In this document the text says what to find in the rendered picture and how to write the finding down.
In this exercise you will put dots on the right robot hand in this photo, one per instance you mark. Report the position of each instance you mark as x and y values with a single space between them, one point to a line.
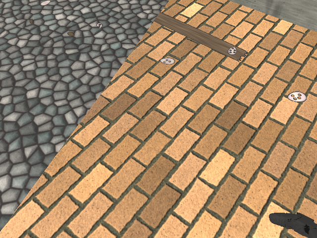
298 222

